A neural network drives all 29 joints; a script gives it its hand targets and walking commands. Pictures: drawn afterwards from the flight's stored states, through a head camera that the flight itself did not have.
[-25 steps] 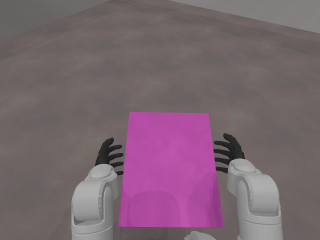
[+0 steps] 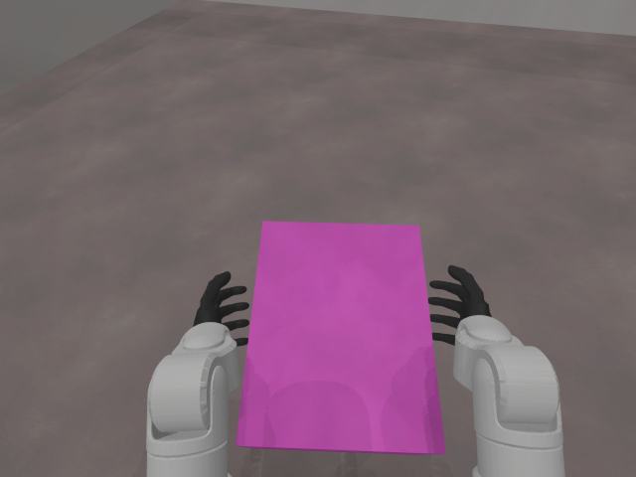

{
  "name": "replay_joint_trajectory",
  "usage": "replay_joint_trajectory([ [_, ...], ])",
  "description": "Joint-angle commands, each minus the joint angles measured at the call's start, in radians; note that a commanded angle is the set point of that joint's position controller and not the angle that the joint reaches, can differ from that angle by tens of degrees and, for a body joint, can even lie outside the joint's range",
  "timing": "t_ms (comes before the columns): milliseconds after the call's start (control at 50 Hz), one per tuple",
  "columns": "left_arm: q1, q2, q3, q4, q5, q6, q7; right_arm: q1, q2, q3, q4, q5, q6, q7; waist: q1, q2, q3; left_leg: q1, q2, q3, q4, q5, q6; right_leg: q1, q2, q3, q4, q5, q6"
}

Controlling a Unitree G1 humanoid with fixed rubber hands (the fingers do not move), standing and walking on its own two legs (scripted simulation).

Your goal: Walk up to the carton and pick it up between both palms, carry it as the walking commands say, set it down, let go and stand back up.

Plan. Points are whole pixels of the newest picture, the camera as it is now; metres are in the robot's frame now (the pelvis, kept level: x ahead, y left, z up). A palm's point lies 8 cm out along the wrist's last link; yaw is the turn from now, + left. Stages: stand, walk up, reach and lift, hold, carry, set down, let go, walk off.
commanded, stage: carry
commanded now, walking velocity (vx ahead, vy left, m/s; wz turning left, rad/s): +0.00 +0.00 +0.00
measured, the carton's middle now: (337, 337) +0.30 +0.00 +0.00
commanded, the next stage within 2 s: none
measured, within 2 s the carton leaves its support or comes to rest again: neither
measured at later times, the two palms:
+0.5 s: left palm (266, 246) +0.39 +0.09 +0.10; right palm (488, 250) +0.37 -0.20 +0.09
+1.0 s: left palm (264, 242) +0.40 +0.09 +0.09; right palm (482, 247) +0.38 -0.20 +0.09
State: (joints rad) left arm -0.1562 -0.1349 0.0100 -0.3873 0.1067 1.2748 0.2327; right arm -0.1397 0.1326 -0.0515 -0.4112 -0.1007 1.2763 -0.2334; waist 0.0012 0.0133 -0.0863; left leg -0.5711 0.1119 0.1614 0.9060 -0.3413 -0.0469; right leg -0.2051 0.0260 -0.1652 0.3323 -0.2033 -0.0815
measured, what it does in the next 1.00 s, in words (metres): walks ahead: left foot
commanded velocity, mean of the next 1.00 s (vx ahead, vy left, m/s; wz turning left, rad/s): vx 0.00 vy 0.00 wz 0.00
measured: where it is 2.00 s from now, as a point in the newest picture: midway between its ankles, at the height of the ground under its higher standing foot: outside the picture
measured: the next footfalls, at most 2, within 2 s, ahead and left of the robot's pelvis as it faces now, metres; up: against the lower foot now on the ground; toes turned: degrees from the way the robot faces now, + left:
left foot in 0.22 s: +0.17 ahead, +0.05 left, +0.00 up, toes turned +9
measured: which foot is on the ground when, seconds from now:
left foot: up 0.00-0.20, down 0.22-1.00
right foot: down 0.00-1.00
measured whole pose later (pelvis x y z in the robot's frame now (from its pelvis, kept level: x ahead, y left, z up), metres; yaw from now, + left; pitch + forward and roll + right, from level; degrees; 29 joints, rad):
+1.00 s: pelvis +0.12 -0.03 -0.01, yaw -5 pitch +3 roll +0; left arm -0.21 -0.14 0.05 -0.36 0.11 1.29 0.23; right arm -0.19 0.14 -0.06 -0.38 -0.11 1.28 -0.24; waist 0.01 0.00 -0.11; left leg -0.34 0.04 0.26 0.58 -0.28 0.06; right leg -0.11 0.03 -0.12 0.49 -0.41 -0.04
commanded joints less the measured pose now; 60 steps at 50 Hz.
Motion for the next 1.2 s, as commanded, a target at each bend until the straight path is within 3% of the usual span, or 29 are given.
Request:
replay_joint_trajectory([
  [0, -0.419, -1.033, -0.57, -0.17, -0.4, -0.052, -0.26, -0.431, 1.036, 0.618, -0.141, 0.395, -0.048, 0.265, 0.02, -0.121, -0.25, -0.075, -0.014, -0.018, -0.072, 0.046, 0.025, 0.313, -0.307, 0.216, -0.072, 0.497, -0.115],
  [100, -0.41, -0.998, -0.58, -0.183, -0.411, -0.031, -0.265, -0.388, 1.003, 0.591, -0.128, 0.37, -0.032, 0.255, 0.025, -0.122, -0.233, 0.056, -0.078, 0.015, -0.255, 0.123, 0.06, 0.325, -0.276, 0.146, 0.011, 0.839, -0.072],
  [140, -0.411, -0.988, -0.582, -0.187, -0.413, -0.025, -0.263, -0.388, 0.999, 0.587, -0.13, 0.372, -0.025, 0.254, 0.032, -0.12, -0.242, 0.128, -0.096, 0.042, -0.362, 0.166, 0.074, 0.34, -0.259, 0.128, 0.069, 0.894, -0.046],
  [180, -0.412, -0.969, -0.583, -0.186, -0.413, -0.021, -0.259, -0.384, 0.996, 0.584, -0.127, 0.372, -0.018, 0.253, 0.018, -0.103, -0.28, 0.321, -0.077, 0.067, -0.537, 0.35, 0.09, 0.281, -0.232, 0.092, 0.165, 0.897, 0.014],
  [200, -0.415, -0.951, -0.583, -0.182, -0.408, -0.017, -0.256, -0.374, 0.989, 0.577, -0.117, 0.37, -0.014, 0.253, 0.008, -0.095, -0.318, 0.477, -0.002, -0.001, -0.546, 0.483, 0.113, 0.175, -0.224, 0.1, 0.218, 0.82, 0.053],
  [220, -0.414, -0.943, -0.586, -0.19, -0.407, -0.011, -0.256, -0.353, 0.981, 0.573, -0.111, 0.368, -0.013, 0.252, 0.0, -0.001, -0.382, 0.67, 0.142, -0.138, -0.455, 0.905, 0.172, 0.022, -0.21, 0.11, 0.295, 0.597, 0.095],
  [240, -0.418, -0.949, -0.593, -0.191, -0.406, -0.006, -0.257, -0.342, 0.977, 0.567, -0.093, 0.368, -0.016, 0.254, -0.004, 0.098, -0.433, 0.802, 0.237, -0.243, -0.396, 1.131, 0.253, -0.11, -0.175, 0.131, 0.306, 0.279, 0.118],
  [260, -0.423, -0.959, -0.598, -0.182, -0.403, -0.004, -0.258, -0.351, 0.981, 0.571, -0.086, 0.372, -0.02, 0.258, 0.0, 0.16, -0.417, 0.802, 0.28, -0.281, -0.434, 1.225, 0.282, -0.157, -0.125, 0.125, 0.273, -0.086, 0.125],
  [280, -0.431, -0.982, -0.603, -0.174, -0.405, -0.005, -0.259, -0.371, 0.997, 0.576, -0.098, 0.376, -0.024, 0.261, 0.005, 0.151, -0.391, 0.782, 0.271, -0.256, -0.456, 1.21, 0.266, -0.156, -0.115, 0.129, 0.17, -0.246, 0.118],
  [300, -0.439, -1.004, -0.598, -0.168, -0.404, -0.009, -0.261, -0.405, 1.013, 0.581, -0.116, 0.385, -0.025, 0.265, 0.014, 0.12, -0.367, 0.749, 0.235, -0.197, -0.443, 1.177, 0.233, -0.098, -0.114, 0.103, 0.058, -0.175, 0.116],
  [320, -0.44, -1.004, -0.585, -0.152, -0.403, -0.009, -0.26, -0.396, 1.017, 0.566, -0.094, 0.381, -0.024, 0.266, 0.018, 0.115, -0.349, 0.672, 0.19, -0.135, -0.439, 1.087, 0.185, -0.003, -0.113, 0.073, -0.037, -0.046, 0.108],
  [340, -0.439, -1.016, -0.579, -0.141, -0.402, -0.012, -0.261, -0.398, 1.021, 0.563, -0.095, 0.378, -0.025, 0.266, 0.014, 0.093, -0.347, 0.614, 0.152, -0.11, -0.444, 0.964, 0.153, 0.059, -0.122, 0.083, -0.026, 0.089, 0.097],
  [400, -0.435, -1.001, -0.561, -0.133, -0.397, -0.023, -0.259, -0.399, 1.02, 0.581, -0.104, 0.377, -0.027, 0.261, 0.009, -0.079, -0.356, 0.41, 0.055, -0.039, -0.36, 0.6, 0.108, 0.247, -0.225, 0.151, 0.109, 0.847, 0.089],
  [440, -0.437, -1.002, -0.559, -0.131, -0.397, -0.026, -0.26, -0.416, 1.018, 0.596, -0.125, 0.382, -0.026, 0.26, 0.007, -0.128, -0.346, 0.343, 0.026, -0.017, -0.342, 0.452, 0.097, 0.285, -0.254, 0.158, 0.143, 1.026, 0.081],
  [500, -0.423, -0.992, -0.548, -0.121, -0.385, -0.024, -0.259, -0.439, 1.015, 0.612, -0.132, 0.395, -0.021, 0.263, 0.011, -0.104, -0.314, 0.356, 0.017, 0.0, -0.37, 0.457, 0.099, 0.248, -0.232, 0.136, 0.166, 0.963, 0.073],
  [580, -0.419, -0.967, -0.535, -0.115, -0.37, -0.018, -0.253, -0.436, 1.003, 0.612, -0.108, 0.4, -0.012, 0.266, 0.012, -0.038, -0.319, 0.434, 0.056, -0.025, -0.35, 0.641, 0.121, 0.161, -0.203, 0.135, 0.167, 0.726, 0.078],
  [620, -0.428, -0.961, -0.531, -0.105, -0.367, -0.014, -0.252, -0.431, 0.998, 0.606, -0.089, 0.397, -0.01, 0.267, 0.011, -0.011, -0.305, 0.44, 0.067, -0.035, -0.34, 0.667, 0.128, 0.137, -0.192, 0.139, 0.134, 0.635, 0.079],
  [660, -0.439, -0.959, -0.527, -0.093, -0.368, -0.012, -0.252, -0.428, 0.996, 0.598, -0.075, 0.391, -0.009, 0.265, 0.008, -0.019, -0.291, 0.418, 0.061, -0.033, -0.326, 0.611, 0.124, 0.146, -0.198, 0.15, 0.122, 0.679, 0.076],
  [720, -0.453, -0.963, -0.526, -0.079, -0.376, -0.013, -0.254, -0.432, 0.997, 0.59, -0.07, 0.381, -0.012, 0.261, 0.005, -0.074, -0.288, 0.369, 0.035, -0.014, -0.311, 0.464, 0.11, 0.187, -0.23, 0.169, 0.153, 0.895, 0.07],
  [760, -0.463, -0.972, -0.531, -0.078, -0.381, -0.016, -0.256, -0.445, 1.003, 0.59, -0.076, 0.381, -0.015, 0.26, 0.004, -0.086, -0.285, 0.377, 0.025, -0.004, -0.325, 0.431, 0.108, 0.181, -0.231, 0.165, 0.174, 0.935, 0.068],
  [800, -0.469, -0.981, -0.535, -0.081, -0.385, -0.018, -0.258, -0.455, 1.008, 0.592, -0.083, 0.383, -0.017, 0.261, 0.005, -0.063, -0.292, 0.418, 0.039, -0.011, -0.325, 0.529, 0.116, 0.148, -0.216, 0.154, 0.195, 0.842, 0.071],
  [860, -0.471, -0.988, -0.539, -0.087, -0.385, -0.021, -0.258, -0.453, 1.013, 0.595, -0.079, 0.387, -0.02, 0.264, 0.006, -0.001, -0.306, 0.475, 0.079, -0.045, -0.316, 0.725, 0.137, 0.088, -0.18, 0.141, 0.178, 0.56, 0.083],
  [900, -0.473, -0.991, -0.537, -0.085, -0.384, -0.022, -0.258, -0.448, 1.016, 0.596, -0.074, 0.389, -0.022, 0.265, 0.006, 0.014, -0.297, 0.476, 0.089, -0.058, -0.319, 0.746, 0.141, 0.084, -0.167, 0.14, 0.13, 0.455, 0.084],
  [920, -0.473, -0.99, -0.534, -0.083, -0.385, -0.022, -0.258, -0.446, 1.015, 0.595, -0.073, 0.388, -0.023, 0.264, 0.005, 0.007, -0.295, 0.462, 0.086, -0.058, -0.316, 0.718, 0.139, 0.099, -0.171, 0.145, 0.119, 0.482, 0.081],
  [980, -0.467, -0.989, -0.533, -0.077, -0.39, -0.022, -0.259, -0.436, 1.014, 0.594, -0.078, 0.382, -0.024, 0.26, 0.003, -0.064, -0.312, 0.394, 0.054, -0.043, -0.301, 0.541, 0.124, 0.172, -0.218, 0.171, 0.159, 0.762, 0.07],
  [1020, -0.467, -0.996, -0.537, -0.078, -0.392, -0.024, -0.259, -0.446, 1.017, 0.6, -0.09, 0.386, -0.025, 0.261, 0.003, -0.079, -0.315, 0.391, 0.046, -0.039, -0.309, 0.5, 0.12, 0.172, -0.226, 0.168, 0.183, 0.81, 0.062],
  [1060, -0.467, -1.002, -0.54, -0.084, -0.392, -0.026, -0.259, -0.457, 1.02, 0.607, -0.1, 0.393, -0.025, 0.263, 0.004, -0.053, -0.32, 0.427, 0.061, -0.05, -0.321, 0.587, 0.129, 0.134, -0.208, 0.153, 0.199, 0.682, 0.061],
  [1120, -0.464, -1.0, -0.539, -0.087, -0.387, -0.023, -0.258, -0.453, 1.02, 0.607, -0.091, 0.396, -0.023, 0.268, 0.006, -0.001, -0.327, 0.464, 0.093, -0.081, -0.337, 0.71, 0.148, 0.083, -0.177, 0.146, 0.177, 0.391, 0.062],
  [1180, -0.47, -0.998, -0.537, -0.078, -0.383, -0.021, -0.258, -0.45, 1.018, 0.601, -0.081, 0.394, -0.024, 0.27, 0.004, -0.012, -0.317, 0.445, 0.086, -0.094, -0.367, 0.584, 0.145, 0.077, -0.18, 0.16, 0.151, 0.33, 0.05],
])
